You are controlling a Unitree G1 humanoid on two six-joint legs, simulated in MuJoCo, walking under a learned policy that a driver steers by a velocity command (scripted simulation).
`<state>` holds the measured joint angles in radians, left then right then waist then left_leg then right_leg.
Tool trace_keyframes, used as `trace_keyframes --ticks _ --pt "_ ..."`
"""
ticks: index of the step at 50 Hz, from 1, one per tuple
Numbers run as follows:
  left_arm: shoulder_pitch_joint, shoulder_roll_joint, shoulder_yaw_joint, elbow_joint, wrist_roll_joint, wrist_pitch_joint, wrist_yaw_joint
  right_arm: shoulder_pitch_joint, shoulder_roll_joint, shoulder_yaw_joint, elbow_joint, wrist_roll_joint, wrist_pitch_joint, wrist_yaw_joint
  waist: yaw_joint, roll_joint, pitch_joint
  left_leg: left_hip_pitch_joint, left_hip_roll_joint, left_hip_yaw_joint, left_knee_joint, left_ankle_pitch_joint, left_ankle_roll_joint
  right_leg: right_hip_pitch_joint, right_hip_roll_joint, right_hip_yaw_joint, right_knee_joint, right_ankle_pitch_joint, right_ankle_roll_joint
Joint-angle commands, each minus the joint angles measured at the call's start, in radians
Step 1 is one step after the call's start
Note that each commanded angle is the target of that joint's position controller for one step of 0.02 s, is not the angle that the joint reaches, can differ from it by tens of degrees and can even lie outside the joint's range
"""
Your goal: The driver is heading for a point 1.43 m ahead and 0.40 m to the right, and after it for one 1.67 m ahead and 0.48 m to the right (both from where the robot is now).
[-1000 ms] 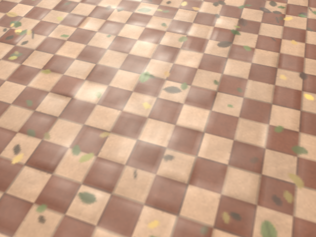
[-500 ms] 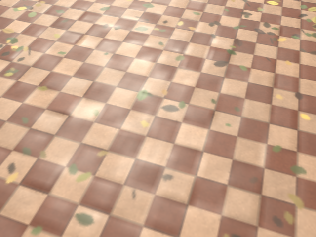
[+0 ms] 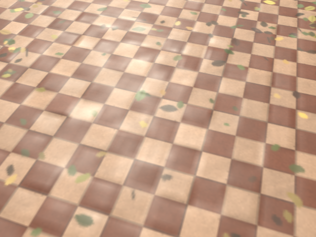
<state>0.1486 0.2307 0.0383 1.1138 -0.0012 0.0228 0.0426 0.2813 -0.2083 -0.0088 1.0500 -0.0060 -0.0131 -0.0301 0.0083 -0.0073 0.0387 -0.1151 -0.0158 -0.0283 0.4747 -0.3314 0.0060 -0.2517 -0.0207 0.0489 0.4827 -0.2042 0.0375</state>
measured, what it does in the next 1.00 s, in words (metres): walks ahead: left foot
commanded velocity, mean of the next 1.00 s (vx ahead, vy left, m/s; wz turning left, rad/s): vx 0.38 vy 0.00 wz -0.10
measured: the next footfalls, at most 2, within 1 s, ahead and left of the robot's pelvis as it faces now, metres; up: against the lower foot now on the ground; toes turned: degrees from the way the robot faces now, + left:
left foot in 0.72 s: +0.45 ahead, +0.11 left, +0.00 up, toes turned +2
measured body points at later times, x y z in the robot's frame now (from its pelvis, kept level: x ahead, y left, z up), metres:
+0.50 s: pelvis +0.13 -0.04 +0.01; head +0.14 -0.05 +0.46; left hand +0.05 +0.19 -0.13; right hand +0.27 -0.30 -0.12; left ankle +0.22 +0.12 -0.67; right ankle +0.04 -0.13 -0.74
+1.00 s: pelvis +0.41 +0.02 +0.01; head +0.42 +0.02 +0.46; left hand +0.55 +0.28 -0.12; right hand +0.41 -0.24 -0.13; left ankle +0.41 +0.11 -0.74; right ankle +0.49 -0.16 -0.65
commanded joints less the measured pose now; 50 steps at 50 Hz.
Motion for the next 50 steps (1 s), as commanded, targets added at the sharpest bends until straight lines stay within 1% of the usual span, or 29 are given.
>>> trace_keyframes --ticks 1,3,4,6,7,9,11,12,13,14,15,16,19,22,25,28,31,34,35,36,37,38,39,40,41,42,44,47,50 --pt "0.023 0.092 0.011 -0.015 0.000 -0.006 0.004 0.074 -0.097 -0.014 -0.002 0.001 -0.005 -0.005 -0.001 0.022 -0.017 -0.132 0.027 -0.019 -0.130 0.050 0.013 0.108 0.010 -0.022 -0.038 0.052 -0.032" --pt "0.021 0.092 0.014 -0.014 -0.007 -0.007 0.005 0.076 -0.144 -0.030 -0.007 0.012 0.001 -0.012 -0.012 0.076 0.032 -0.165 0.052 -0.078 -0.176 -0.289 0.062 0.024 0.069 -0.085 0.049 -0.230 -0.036" --pt "0.000 0.092 0.014 -0.027 -0.006 -0.015 0.003 0.086 -0.169 -0.038 -0.014 0.018 0.000 -0.014 -0.026 0.114 0.072 -0.176 0.107 -0.158 -0.226 -0.432 0.102 -0.054 0.082 -0.104 0.114 -0.292 -0.039" --pt "-0.045 0.066 0.006 -0.061 -0.011 -0.050 -0.014 0.104 -0.223 -0.061 -0.020 0.030 -0.016 -0.015 -0.047 0.196 0.145 -0.179 0.277 -0.374 -0.322 -0.517 0.199 -0.174 0.032 -0.089 0.286 -0.218 -0.056" --pt "-0.040 0.063 0.006 -0.066 -0.018 -0.067 -0.023 0.089 -0.211 -0.062 -0.026 0.030 -0.026 -0.014 -0.035 0.192 0.168 -0.164 0.316 -0.410 -0.328 -0.467 0.223 -0.218 -0.001 -0.067 0.316 -0.219 -0.072" --pt "0.002 0.059 0.007 -0.064 -0.031 -0.095 -0.040 0.049 -0.180 -0.058 -0.042 0.036 -0.037 -0.007 0.003 0.170 0.173 -0.136 0.296 -0.346 -0.277 -0.336 0.197 -0.187 -0.024 -0.066 0.198 -0.252 -0.105" --pt "0.172 0.072 0.024 0.008 -0.028 -0.105 -0.045 -0.003 -0.168 -0.055 -0.065 0.041 -0.037 0.001 0.073 0.106 0.110 -0.254 0.178 -0.190 -0.141 -0.173 0.135 0.133 0.040 -0.113 -0.002 -0.098 -0.098" --pt "0.288 0.120 0.042 0.036 -0.020 -0.107 -0.045 -0.025 -0.139 -0.045 -0.081 0.033 -0.044 0.005 0.114 -0.021 0.051 -0.335 0.095 -0.079 0.096 -0.004 0.091 0.278 -0.050 0.054 -0.081 -0.113 -0.120" --pt "0.427 0.245 0.070 0.052 -0.025 -0.111 -0.050 -0.022 -0.078 -0.031 -0.120 0.024 -0.060 0.002 0.138 -0.297 -0.030 -0.530 -0.036 0.061 0.433 -0.102 0.020 0.437 -0.271 0.471 -0.253 -0.247 -0.250" --pt "0.417 0.206 0.048 0.050 -0.005 -0.127 -0.058 -0.035 -0.096 -0.036 -0.135 0.045 -0.075 0.002 0.113 -0.253 -0.029 -0.624 -0.030 -0.046 0.659 -0.236 0.027 0.407 -0.377 0.713 -0.336 -0.351 -0.329" --pt "0.320 0.148 0.029 0.018 -0.006 -0.140 -0.058 -0.044 -0.115 -0.041 -0.137 0.063 -0.086 0.011 0.068 -0.144 0.054 -0.692 0.032 -0.086 0.759 -0.166 0.054 0.352 -0.373 0.628 -0.326 -0.350 -0.313" --pt "0.258 0.114 0.018 -0.010 -0.006 -0.146 -0.062 -0.042 -0.114 -0.042 -0.127 0.060 -0.095 0.019 0.045 -0.094 0.072 -0.697 0.075 -0.077 0.764 -0.063 0.075 0.318 -0.318 0.494 -0.328 -0.311 -0.276" --pt "0.243 0.063 -0.005 -0.029 -0.001 -0.136 -0.063 -0.074 -0.141 -0.065 -0.126 0.035 -0.098 0.030 0.026 -0.079 0.064 -0.632 0.133 -0.025 0.620 0.116 0.070 0.281 -0.208 0.223 -0.346 0.009 -0.201" --pt "0.310 0.096 -0.005 -0.024 0.004 -0.122 -0.043 -0.147 -0.091 -0.058 -0.154 0.028 -0.082 0.039 0.037 -0.064 0.058 -0.647 0.130 0.022 0.503 0.180 0.024 0.285 -0.191 0.129 -0.358 0.211 -0.218" --pt "0.312 0.126 -0.002 -0.041 0.007 -0.111 -0.027 -0.288 -0.063 -0.041 -0.210 0.028 -0.080 0.043 0.058 -0.059 0.085 -0.608 0.109 0.049 0.290 0.283 -0.002 0.220 -0.175 0.068 -0.389 0.232 -0.218" --pt "0.356 0.137 0.004 -0.038 -0.002 -0.110 -0.023 -0.379 -0.070 -0.033 -0.241 0.034 -0.082 0.055 0.077 -0.073 0.110 -0.537 0.080 0.075 0.159 0.360 0.001 0.199 -0.180 0.032 -0.411 0.221 -0.218" --pt "0.370 0.138 0.013 -0.032 -0.015 -0.104 -0.021 -0.427 -0.087 -0.033 -0.271 0.039 -0.087 0.071 0.059 -0.072 0.125 -0.526 0.075 0.056 0.084 0.357 0.035 0.282 -0.220 0.016 -0.383 0.287 -0.207" --pt "0.338 0.167 0.027 -0.049 -0.010 -0.091 -0.021 -0.330 -0.148 -0.060 -0.261 0.036 -0.095 0.076 -0.023 -0.104 0.024 -0.336 0.018 0.081 0.065 0.279 0.082 0.353 -0.239 0.000 -0.214 0.683 -0.178" --pt "0.318 0.163 0.026 -0.057 -0.004 -0.082 -0.023 -0.181 -0.186 -0.083 -0.220 0.038 -0.094 0.069 -0.104 -0.112 -0.065 -0.148 -0.012 0.095 0.064 0.265 0.107 0.321 -0.209 -0.016 -0.045 0.821 -0.158" --pt "0.296 0.150 0.017 -0.079 0.004 -0.079 -0.026 0.010 -0.234 -0.106 -0.171 0.038 -0.091 0.057 -0.190 -0.101 -0.183 0.143 0.050 0.027 0.083 0.255 0.143 0.158 -0.163 -0.028 0.193 0.717 -0.127" --pt "0.400 0.030 -0.014 -0.102 0.006 -0.091 -0.036 0.156 -0.331 -0.129 -0.141 0.006 -0.086 0.048 -0.155 0.114 -0.365 0.547 0.331 -0.395 0.036 0.049 0.272 -0.230 -0.005 -0.074 0.595 0.253 -0.065" --pt "0.416 0.003 -0.023 -0.084 -0.018 -0.116 -0.039 0.159 -0.275 -0.108 -0.134 0.006 -0.084 0.052 -0.145 0.239 -0.470 0.568 0.448 -0.741 -0.168 -0.075 0.324 -0.351 0.076 0.062 0.822 -0.344 -0.064" --pt "0.320 0.104 0.008 -0.116 -0.048 -0.132 -0.040 0.061 -0.212 -0.087 -0.142 0.016 -0.091 0.054 -0.128 0.185 -0.287 0.406 0.411 -0.619 -0.206 -0.110 0.262 -0.435 0.016 0.102 0.901 -0.307 -0.082" --pt "0.246 0.126 0.016 -0.140 -0.059 -0.137 -0.034 -0.032 -0.167 -0.074 -0.159 0.017 -0.096 0.054 -0.095 0.129 -0.162 0.235 0.380 -0.448 -0.228 -0.050 0.220 -0.439 -0.041 0.067 0.883 -0.218 -0.096" --pt "0.214 0.113 0.021 -0.146 -0.049 -0.133 -0.024 -0.100 -0.137 -0.065 -0.159 0.010 -0.105 0.059 -0.059 0.070 -0.089 0.079 0.342 -0.324 -0.266 0.045 0.193 -0.392 -0.083 0.054 0.821 -0.140 -0.098" --pt "0.230 0.100 0.032 -0.139 -0.039 -0.117 -0.018 -0.139 -0.103 -0.057 -0.155 0.001 -0.115 0.063 -0.020 0.083 -0.063 -0.015 0.297 -0.212 -0.295 0.114 0.164 -0.323 -0.116 0.061 0.765 -0.093 -0.102" --pt "0.274 0.047 0.033 -0.131 -0.039 -0.084 -0.019 -0.145 -0.088 -0.057 -0.135 -0.006 -0.119 0.065 0.015 0.103 -0.038 -0.110 0.266 -0.099 -0.341 0.162 0.161 -0.255 -0.133 0.058 0.727 -0.068 -0.106" --pt "0.197 0.058 0.044 -0.178 -0.032 -0.058 -0.014 -0.123 -0.126 -0.066 -0.113 -0.010 -0.125 0.049 0.025 0.080 0.017 -0.129 0.267 -0.003 -0.386 0.221 0.180 -0.357 -0.141 0.067 0.662 0.027 -0.093" --pt "0.102 0.068 0.051 -0.221 -0.023 -0.068 -0.028 -0.080 -0.151 -0.071 -0.103 -0.015 -0.119 0.025 0.007 0.051 0.036 -0.062 0.263 0.068 -0.392 0.287 0.177 -0.451 -0.129 0.076 0.506 0.182 -0.076"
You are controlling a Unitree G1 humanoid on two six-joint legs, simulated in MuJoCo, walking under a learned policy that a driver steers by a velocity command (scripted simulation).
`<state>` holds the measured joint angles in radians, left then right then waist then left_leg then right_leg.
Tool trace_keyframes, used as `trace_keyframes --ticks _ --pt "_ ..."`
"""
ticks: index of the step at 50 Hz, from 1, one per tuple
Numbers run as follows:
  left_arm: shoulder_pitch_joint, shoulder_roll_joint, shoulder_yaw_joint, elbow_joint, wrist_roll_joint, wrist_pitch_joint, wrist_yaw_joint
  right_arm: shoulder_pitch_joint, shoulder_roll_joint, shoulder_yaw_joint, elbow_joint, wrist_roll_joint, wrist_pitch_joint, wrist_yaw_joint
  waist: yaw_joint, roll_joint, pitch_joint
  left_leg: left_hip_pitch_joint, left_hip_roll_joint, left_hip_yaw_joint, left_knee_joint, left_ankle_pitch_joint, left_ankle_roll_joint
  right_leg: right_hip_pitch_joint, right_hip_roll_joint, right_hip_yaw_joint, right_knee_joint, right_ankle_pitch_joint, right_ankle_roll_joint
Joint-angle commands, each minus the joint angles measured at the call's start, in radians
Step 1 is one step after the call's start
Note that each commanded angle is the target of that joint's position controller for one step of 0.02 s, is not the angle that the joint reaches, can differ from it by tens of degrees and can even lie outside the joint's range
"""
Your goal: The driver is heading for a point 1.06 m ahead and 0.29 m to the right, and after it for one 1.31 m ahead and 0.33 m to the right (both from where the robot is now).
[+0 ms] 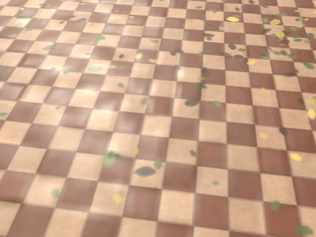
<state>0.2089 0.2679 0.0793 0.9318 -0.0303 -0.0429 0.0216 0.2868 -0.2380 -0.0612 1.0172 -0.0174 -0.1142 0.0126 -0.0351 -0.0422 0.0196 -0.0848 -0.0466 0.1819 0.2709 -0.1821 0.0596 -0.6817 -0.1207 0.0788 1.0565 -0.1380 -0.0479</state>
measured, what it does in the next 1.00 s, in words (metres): walks ahead, turning right: right foot, then left foot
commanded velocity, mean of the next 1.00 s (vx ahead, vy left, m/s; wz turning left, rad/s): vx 0.50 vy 0.00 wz -0.45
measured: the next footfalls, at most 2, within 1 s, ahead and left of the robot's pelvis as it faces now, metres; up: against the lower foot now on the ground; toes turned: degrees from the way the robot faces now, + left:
right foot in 0.28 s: +0.32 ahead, -0.15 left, +0.00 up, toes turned -13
left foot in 0.76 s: +0.66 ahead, -0.04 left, +0.00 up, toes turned -26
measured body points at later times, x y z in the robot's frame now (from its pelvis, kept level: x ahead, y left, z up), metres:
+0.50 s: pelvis +0.29 -0.08 +0.00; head +0.32 -0.10 +0.45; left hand +0.43 +0.17 -0.12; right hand +0.38 -0.38 -0.11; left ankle +0.38 +0.09 -0.67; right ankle +0.29 -0.14 -0.74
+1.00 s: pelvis +0.58 -0.11 +0.00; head +0.61 -0.11 +0.45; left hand +0.82 +0.07 -0.11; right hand +0.50 -0.37 -0.12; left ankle +0.62 -0.02 -0.74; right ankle +0.55 -0.27 -0.67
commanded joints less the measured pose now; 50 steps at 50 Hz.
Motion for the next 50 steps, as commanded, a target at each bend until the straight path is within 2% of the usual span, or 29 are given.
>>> trace_keyframes --ticks 1,6,9,11,12,13,14,15,16,17,18,19,20,22,24,29,32,34,36,37,38,39,40,41,42,43,45,46,50 --pt "0.013 0.027 0.008 -0.050 0.007 -0.008 -0.016 -0.079 -0.130 -0.019 -0.071 -0.004 -0.015 -0.024 0.044 0.080 0.056 -0.076 0.287 -0.111 -0.187 0.162 0.115 -0.020 -0.023 0.030 -0.132 0.163 0.012" --pt "-0.181 -0.004 -0.015 -0.135 0.012 -0.016 -0.055 0.028 -0.164 -0.027 -0.054 0.014 0.009 -0.041 -0.029 0.045 0.097 0.076 0.312 -0.018 -0.159 0.246 0.102 -0.056 -0.004 -0.080 -0.348 0.211 0.002" --pt "-0.235 0.004 -0.016 -0.190 0.008 -0.014 -0.078 0.061 -0.182 -0.035 -0.051 0.025 0.037 -0.040 -0.032 0.060 0.098 0.196 0.344 0.016 -0.071 0.408 0.089 -0.069 0.024 -0.131 -0.406 0.096 -0.025" --pt "-0.198 0.040 -0.001 -0.209 0.005 -0.011 -0.088 0.031 -0.211 -0.044 -0.070 0.029 0.051 -0.044 0.013 0.107 0.040 0.222 0.346 0.048 0.055 0.756 0.066 0.054 0.089 -0.194 -0.412 -0.002 -0.061" --pt "-0.123 0.071 0.015 -0.202 0.002 -0.008 -0.089 0.016 -0.225 -0.049 -0.080 0.030 0.059 -0.047 0.061 0.131 -0.012 0.217 0.341 0.060 0.177 0.914 0.054 0.163 0.131 -0.219 -0.406 -0.049 -0.084" --pt "0.009 0.120 0.042 -0.177 -0.002 -0.007 -0.085 -0.006 -0.233 -0.049 -0.091 0.034 0.066 -0.049 0.138 0.133 -0.085 0.165 0.319 0.074 0.362 0.956 0.031 0.351 0.174 -0.226 -0.454 -0.025 -0.117" --pt "0.179 0.196 0.081 -0.137 -0.002 -0.002 -0.066 -0.013 -0.225 -0.043 -0.107 0.030 0.062 -0.050 0.219 0.082 -0.174 -0.027 0.278 0.077 0.632 0.757 -0.015 0.649 0.154 -0.125 -0.516 0.008 -0.165" --pt "0.215 0.308 0.103 -0.125 -0.004 0.003 -0.048 0.059 -0.074 -0.001 -0.157 -0.005 0.038 -0.034 0.127 -0.180 -0.247 -0.474 0.100 0.041 1.006 -0.139 -0.079 0.990 -0.110 0.384 -0.560 -0.075 -0.318" --pt "0.231 0.280 0.085 -0.158 0.014 -0.012 -0.050 0.011 -0.097 0.005 -0.193 0.031 -0.014 -0.018 0.138 -0.142 -0.405 -0.647 -0.011 -0.219 1.193 -0.416 -0.079 1.120 -0.240 0.800 -0.748 -0.163 -0.430" --pt "0.212 0.204 0.064 -0.153 0.025 -0.023 -0.051 -0.105 -0.151 -0.010 -0.225 0.068 -0.045 -0.006 0.169 -0.074 -0.295 -0.756 0.054 -0.285 1.184 -0.332 -0.046 1.078 -0.205 0.660 -0.774 -0.105 -0.361" --pt "0.151 0.157 0.052 -0.161 0.018 -0.033 -0.050 -0.127 -0.148 -0.006 -0.230 0.068 -0.058 -0.006 0.132 -0.012 -0.195 -0.745 0.104 -0.281 1.096 -0.243 -0.024 0.938 -0.158 0.502 -0.763 -0.023 -0.317" --pt "0.067 0.125 0.042 -0.181 0.016 -0.037 -0.051 -0.124 -0.148 -0.012 -0.216 0.044 -0.058 -0.014 0.080 0.055 -0.129 -0.673 0.141 -0.275 0.998 -0.192 -0.028 0.777 -0.114 0.394 -0.771 0.077 -0.282" --pt "0.017 0.093 0.031 -0.200 0.021 -0.040 -0.048 -0.107 -0.167 -0.024 -0.209 0.030 -0.044 -0.017 0.044 0.052 -0.104 -0.593 0.166 -0.279 0.933 -0.162 -0.036 0.668 -0.083 0.324 -0.791 0.163 -0.266" --pt "0.004 0.108 0.030 -0.211 0.021 -0.041 -0.040 -0.088 -0.152 -0.028 -0.218 0.016 -0.015 -0.015 0.011 0.050 -0.079 -0.526 0.173 -0.268 0.845 -0.136 -0.066 0.559 -0.061 0.280 -0.827 0.234 -0.267" --pt "0.034 0.143 0.039 -0.209 0.015 -0.042 -0.025 -0.134 -0.123 -0.021 -0.240 0.003 0.001 -0.019 0.014 0.044 -0.050 -0.526 0.162 -0.243 0.729 -0.070 -0.101 0.489 -0.039 0.221 -0.845 0.284 -0.265" --pt "0.103 0.163 0.045 -0.201 0.009 -0.027 -0.006 -0.324 -0.087 -0.002 -0.301 0.012 -0.002 -0.012 0.087 -0.029 -0.011 -0.439 0.078 -0.213 0.334 0.259 -0.119 0.407 0.045 0.146 -0.827 0.134 -0.180" --pt "0.147 0.153 0.042 -0.184 0.005 -0.023 -0.007 -0.368 -0.113 -0.007 -0.326 0.026 -0.009 -0.001 0.106 -0.053 -0.015 -0.412 0.063 -0.234 0.252 0.287 -0.105 0.465 0.011 0.205 -0.784 0.060 -0.162" --pt "0.163 0.137 0.038 -0.175 0.007 -0.020 -0.002 -0.359 -0.138 -0.013 -0.327 0.024 -0.020 0.009 0.101 -0.066 -0.021 -0.409 0.071 -0.247 0.219 0.246 -0.081 0.547 -0.028 0.249 -0.730 0.052 -0.153" --pt "0.161 0.138 0.037 -0.172 0.015 -0.014 0.002 -0.310 -0.155 -0.020 -0.317 0.021 -0.032 0.015 0.071 -0.091 -0.024 -0.360 0.067 -0.228 0.199 0.165 -0.046 0.595 -0.049 0.275 -0.671 0.130 -0.139" --pt "0.153 0.126 0.032 -0.176 0.018 -0.011 0.001 -0.232 -0.172 -0.031 -0.295 0.016 -0.036 0.012 0.030 -0.092 -0.056 -0.257 0.049 -0.203 0.167 0.149 -0.018 0.601 -0.017 0.261 -0.595 0.241 -0.121" --pt "0.143 0.092 0.016 -0.189 0.025 -0.012 -0.003 -0.111 -0.208 -0.045 -0.273 0.002 -0.041 0.008 -0.027 -0.063 -0.159 -0.059 0.118 -0.259 0.196 0.161 0.032 0.548 0.036 0.216 -0.415 0.267 -0.091" --pt "0.239 0.043 -0.001 -0.202 0.022 -0.020 -0.004 0.036 -0.287 -0.066 -0.252 -0.012 -0.039 0.005 -0.032 0.122 -0.317 0.303 0.317 -0.563 0.204 0.100 0.160 0.275 0.150 0.116 -0.085 0.045 -0.023" --pt "0.328 0.035 -0.010 -0.192 -0.001 -0.030 -0.006 0.118 -0.288 -0.074 -0.203 0.009 -0.026 0.020 -0.020 0.368 -0.368 0.446 0.442 -0.942 0.051 -0.162 0.254 0.024 0.216 0.084 0.147 -0.448 0.017" --pt "0.245 0.126 0.007 -0.190 -0.013 -0.032 -0.006 0.087 -0.203 -0.050 -0.214 0.034 -0.022 0.022 -0.045 0.239 -0.235 0.370 0.423 -0.923 0.015 -0.356 0.215 -0.090 0.162 0.129 0.244 -0.410 0.011" --pt "0.134 0.151 0.011 -0.214 -0.006 -0.033 -0.006 0.017 -0.164 -0.037 -0.229 0.032 -0.014 0.019 -0.048 0.146 -0.119 0.234 0.387 -0.779 0.001 -0.322 0.176 -0.111 0.121 0.094 0.246 -0.321 0.006" --pt "0.071 0.141 0.010 -0.232 0.011 -0.035 -0.005 -0.038 -0.148 -0.028 -0.237 0.021 -0.006 0.017 -0.027 0.096 -0.050 0.102 0.346 -0.671 -0.022 -0.211 0.164 -0.085 0.084 0.059 0.198 -0.255 0.004" --pt "0.070 0.110 0.011 -0.238 0.021 -0.036 -0.011 -0.073 -0.117 -0.014 -0.235 0.005 -0.005 0.015 0.020 0.126 -0.024 -0.025 0.285 -0.547 -0.065 -0.044 0.152 0.003 0.026 0.037 0.093 -0.178 0.004" --pt "0.084 0.090 0.007 -0.234 0.019 -0.034 -0.012 -0.067 -0.114 -0.013 -0.229 0.008 -0.007 0.014 0.027 0.141 -0.032 -0.043 0.268 -0.506 -0.082 0.008 0.156 0.027 0.018 0.022 0.058 -0.168 0.008" --pt "-0.003 0.052 -0.010 -0.269 0.028 -0.033 -0.012 -0.020 -0.172 -0.027 -0.200 0.023 -0.007 0.003 0.013 0.115 -0.019 -0.045 0.267 -0.395 -0.129 0.189 0.178 -0.008 -0.001 -0.017 -0.143 -0.046 0.040"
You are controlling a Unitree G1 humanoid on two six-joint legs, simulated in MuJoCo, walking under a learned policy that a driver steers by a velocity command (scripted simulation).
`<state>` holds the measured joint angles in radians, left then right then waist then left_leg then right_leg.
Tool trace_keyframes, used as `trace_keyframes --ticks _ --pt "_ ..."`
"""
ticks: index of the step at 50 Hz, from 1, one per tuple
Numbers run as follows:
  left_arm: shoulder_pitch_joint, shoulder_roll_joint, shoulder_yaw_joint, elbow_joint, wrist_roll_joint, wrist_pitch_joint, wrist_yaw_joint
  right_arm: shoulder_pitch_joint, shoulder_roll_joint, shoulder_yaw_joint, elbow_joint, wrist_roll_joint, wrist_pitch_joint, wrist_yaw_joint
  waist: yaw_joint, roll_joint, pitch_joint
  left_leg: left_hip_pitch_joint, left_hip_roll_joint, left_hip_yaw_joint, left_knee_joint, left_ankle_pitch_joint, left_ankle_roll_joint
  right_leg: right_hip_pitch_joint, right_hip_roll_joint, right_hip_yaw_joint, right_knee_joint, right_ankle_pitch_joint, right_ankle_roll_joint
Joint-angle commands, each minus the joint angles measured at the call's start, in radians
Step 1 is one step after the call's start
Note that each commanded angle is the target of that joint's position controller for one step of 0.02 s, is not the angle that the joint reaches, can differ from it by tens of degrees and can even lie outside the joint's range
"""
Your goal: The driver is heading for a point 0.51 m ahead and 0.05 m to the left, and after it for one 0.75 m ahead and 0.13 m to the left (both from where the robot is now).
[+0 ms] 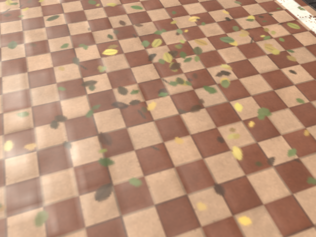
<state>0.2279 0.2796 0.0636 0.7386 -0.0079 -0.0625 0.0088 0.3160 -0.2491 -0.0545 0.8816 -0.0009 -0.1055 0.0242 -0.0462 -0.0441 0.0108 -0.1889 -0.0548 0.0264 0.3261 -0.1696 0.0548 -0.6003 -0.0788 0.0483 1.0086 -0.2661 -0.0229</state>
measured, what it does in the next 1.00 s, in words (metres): walks ahead, turning left: right foot, then left foot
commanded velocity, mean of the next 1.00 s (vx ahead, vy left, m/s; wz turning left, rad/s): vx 0.50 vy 0.00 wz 0.24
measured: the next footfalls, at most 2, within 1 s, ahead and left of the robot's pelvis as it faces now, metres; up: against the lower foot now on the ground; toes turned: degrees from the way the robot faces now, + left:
right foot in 0.28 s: +0.32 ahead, -0.15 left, +0.00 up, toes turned -2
left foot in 0.82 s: +0.60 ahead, +0.11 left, +0.00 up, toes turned +15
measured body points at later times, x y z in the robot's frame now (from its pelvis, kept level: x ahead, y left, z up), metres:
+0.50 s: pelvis +0.27 -0.07 +0.00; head +0.29 -0.08 +0.45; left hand +0.35 +0.21 -0.11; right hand +0.39 -0.34 -0.13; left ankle +0.31 +0.11 -0.66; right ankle +0.28 -0.15 -0.75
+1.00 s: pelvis +0.54 +0.03 -0.01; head +0.58 +0.05 +0.44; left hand +0.60 +0.33 -0.11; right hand +0.73 -0.21 -0.11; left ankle +0.56 +0.10 -0.75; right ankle +0.58 -0.15 -0.66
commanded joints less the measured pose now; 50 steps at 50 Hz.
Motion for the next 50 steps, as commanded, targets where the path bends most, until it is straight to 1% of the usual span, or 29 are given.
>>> trace_keyframes --ticks 1,5,9,11,12,13,14,15,16,17,18,19,20,23,27,31,36,38,39,40,41,42,43,44,45,46,47,48,50 --pt "-0.050 0.033 0.001 -0.082 0.005 -0.016 -0.002 -0.039 -0.167 -0.034 -0.059 0.010 -0.012 -0.012 0.016 0.113 -0.008 0.062 0.264 -0.207 -0.188 0.198 0.174 -0.081 -0.040 0.005 -0.161 0.139 0.019" --pt "-0.172 0.018 -0.009 -0.109 -0.005 -0.024 -0.017 0.026 -0.182 -0.033 -0.031 0.022 0.003 -0.017 -0.030 0.117 0.015 0.067 0.233 -0.121 -0.181 0.215 0.141 -0.004 0.000 -0.038 -0.376 0.309 0.025" --pt "-0.264 0.034 -0.007 -0.148 -0.014 -0.031 -0.037 0.085 -0.192 -0.032 0.001 0.027 0.023 -0.018 -0.046 0.125 0.044 0.170 0.289 -0.142 -0.136 0.234 0.128 -0.008 0.023 -0.043 -0.467 0.266 0.000" --pt "-0.248 0.058 0.000 -0.153 -0.013 -0.036 -0.044 0.078 -0.210 -0.037 0.007 0.028 0.035 -0.023 -0.016 0.138 0.033 0.218 0.312 -0.146 -0.083 0.327 0.110 0.042 0.038 -0.049 -0.504 0.200 -0.028" --pt "-0.189 0.079 0.011 -0.139 -0.009 -0.037 -0.044 0.059 -0.220 -0.040 0.005 0.029 0.040 -0.025 0.028 0.143 -0.002 0.221 0.301 -0.126 -0.011 0.467 0.096 0.140 0.062 -0.070 -0.532 0.189 -0.047" --pt "-0.062 0.116 0.032 -0.099 -0.004 -0.037 -0.038 0.050 -0.210 -0.035 0.001 0.029 0.044 -0.027 0.093 0.127 -0.083 0.190 0.258 -0.086 0.136 0.593 0.073 0.329 0.085 -0.091 -0.557 0.208 -0.076" --pt "0.115 0.174 0.054 -0.059 0.005 -0.034 -0.028 0.037 -0.176 -0.019 -0.020 0.014 0.041 -0.029 0.167 0.085 -0.213 0.034 0.212 -0.047 0.373 0.483 0.038 0.615 -0.015 0.008 -0.510 0.243 -0.129" --pt "0.221 0.281 0.078 -0.041 0.019 -0.025 -0.022 0.134 -0.070 0.016 -0.050 0.002 0.020 -0.024 0.150 -0.152 -0.358 -0.378 0.056 0.012 0.774 0.033 -0.036 1.004 -0.275 0.436 -0.539 0.139 -0.281" --pt "0.248 0.212 0.059 -0.031 0.006 -0.019 -0.025 0.125 -0.104 0.011 -0.034 0.012 -0.002 -0.017 0.163 -0.198 -0.416 -0.520 0.031 -0.118 0.921 -0.407 -0.032 1.023 -0.329 0.675 -0.671 0.032 -0.321" --pt "0.176 0.160 0.039 -0.036 0.003 -0.019 -0.025 0.046 -0.179 -0.011 -0.055 0.042 -0.010 -0.010 0.155 -0.121 -0.248 -0.604 0.090 -0.135 0.982 -0.358 -0.019 0.893 -0.298 0.529 -0.690 -0.012 -0.269" --pt "0.104 0.129 0.028 -0.046 0.004 -0.019 -0.024 -0.014 -0.177 -0.011 -0.067 0.048 -0.009 -0.010 0.129 -0.062 -0.152 -0.589 0.136 -0.110 0.947 -0.266 -0.015 0.743 -0.255 0.389 -0.716 0.025 -0.234" --pt "0.044 0.098 0.018 -0.047 0.008 -0.022 -0.028 -0.040 -0.164 -0.013 -0.068 0.035 -0.001 -0.013 0.098 -0.025 -0.078 -0.556 0.166 -0.100 0.886 -0.200 -0.021 0.612 -0.213 0.295 -0.761 0.071 -0.214" --pt "0.004 0.074 0.012 -0.047 0.014 -0.031 -0.031 -0.024 -0.153 -0.019 -0.061 0.028 0.015 -0.017 0.063 -0.046 -0.045 -0.495 0.193 -0.112 0.840 -0.148 -0.027 0.520 -0.181 0.221 -0.802 0.112 -0.195" --pt "-0.020 0.084 0.021 -0.019 0.022 -0.057 -0.032 0.007 -0.102 -0.015 -0.052 0.029 0.053 -0.022 0.023 -0.048 -0.014 -0.440 0.194 -0.126 0.803 -0.054 -0.051 0.408 -0.163 0.087 -0.878 0.217 -0.197" --pt "0.012 0.104 0.028 0.022 0.027 -0.061 -0.015 -0.080 -0.094 -0.019 -0.086 0.022 0.053 -0.019 0.038 -0.012 0.015 -0.517 0.177 -0.153 0.623 0.152 -0.065 0.454 -0.151 -0.047 -0.895 0.322 -0.177" --pt "0.047 0.131 0.033 0.049 0.018 -0.054 -0.001 -0.214 -0.063 -0.004 -0.133 0.017 0.046 0.005 0.090 0.007 0.054 -0.484 0.160 -0.073 0.408 0.292 -0.050 0.495 -0.148 -0.148 -0.908 0.330 -0.146" --pt "0.112 0.158 0.046 0.093 -0.003 -0.014 0.007 -0.325 -0.067 0.000 -0.217 0.020 0.047 0.036 0.120 0.008 0.083 -0.554 0.139 -0.013 0.301 0.146 -0.003 0.701 -0.211 -0.191 -0.812 0.473 -0.125" --pt "0.091 0.184 0.053 0.087 -0.006 0.003 0.016 -0.296 -0.091 -0.013 -0.235 0.021 0.050 0.045 0.084 -0.026 0.040 -0.460 0.086 0.048 0.294 0.041 0.032 0.734 -0.214 -0.222 -0.699 0.778 -0.101" --pt "0.082 0.198 0.056 0.082 -0.006 0.012 0.022 -0.235 -0.115 -0.027 -0.229 0.022 0.053 0.046 0.046 -0.048 -0.009 -0.364 0.045 0.080 0.301 -0.010 0.053 0.734 -0.208 -0.237 -0.594 0.948 -0.087" --pt "0.067 0.204 0.056 0.077 -0.007 0.021 0.027 -0.107 -0.156 -0.051 -0.203 0.025 0.054 0.041 -0.028 -0.043 -0.079 -0.187 0.001 0.096 0.262 0.005 0.083 0.691 -0.181 -0.260 -0.416 1.018 -0.063" --pt "0.067 0.194 0.049 0.065 -0.004 0.019 0.033 0.059 -0.226 -0.087 -0.165 0.026 0.059 0.025 -0.108 0.003 -0.169 0.104 0.015 0.012 0.215 0.057 0.129 0.513 -0.140 -0.270 -0.165 0.861 -0.023" --pt "0.142 0.070 0.010 0.016 0.029 -0.005 0.020 0.116 -0.343 -0.114 -0.156 0.028 0.064 0.005 -0.047 0.247 -0.261 0.474 0.274 -0.467 0.190 0.010 0.283 0.074 0.012 -0.251 0.211 0.106 0.044" --pt "0.117 0.068 -0.005 -0.001 0.014 -0.051 0.003 0.124 -0.322 -0.098 -0.186 0.023 0.052 0.008 -0.051 0.237 -0.412 0.620 0.405 -0.886 0.021 -0.066 0.400 -0.122 0.138 -0.012 0.394 -0.344 0.050" --pt "0.004 0.134 0.014 -0.029 -0.027 -0.077 -0.012 0.110 -0.250 -0.078 -0.180 0.013 0.045 0.009 -0.087 0.156 -0.317 0.575 0.369 -0.745 -0.007 -0.050 0.334 -0.223 0.073 0.060 0.410 -0.271 0.027" --pt "-0.034 0.128 0.009 -0.043 -0.031 -0.090 -0.014 0.059 -0.214 -0.069 -0.183 0.019 0.040 0.007 -0.058 0.111 -0.201 0.431 0.325 -0.596 -0.006 0.011 0.293 -0.228 0.029 0.044 0.333 -0.184 0.009" --pt "-0.040 0.123 0.012 -0.034 -0.007 -0.092 -0.006 -0.014 -0.186 -0.060 -0.198 0.020 0.040 0.006 -0.010 0.048 -0.126 0.274 0.282 -0.493 -0.016 0.092 0.258 -0.173 -0.009 0.036 0.237 -0.125 0.012" --pt "-0.032 0.138 0.022 -0.029 0.010 -0.081 -0.001 -0.066 -0.153 -0.048 -0.217 0.013 0.041 0.003 0.027 0.056 -0.086 0.153 0.250 -0.424 -0.040 0.185 0.243 -0.096 -0.033 0.033 0.172 -0.088 0.019" --pt "-0.015 0.136 0.026 -0.030 0.015 -0.067 -0.002 -0.090 -0.147 -0.045 -0.233 0.005 0.042 0.000 0.054 0.077 -0.076 0.078 0.233 -0.402 -0.064 0.224 0.244 -0.041 -0.039 0.034 0.142 -0.067 0.030" --pt "0.014 0.110 0.022 -0.025 0.020 -0.042 0.001 -0.107 -0.163 -0.049 -0.238 0.001 0.038 -0.010 0.077 0.082 -0.058 -0.014 0.222 -0.313 -0.070 0.481 0.248 0.004 -0.033 0.002 0.074 -0.039 0.066"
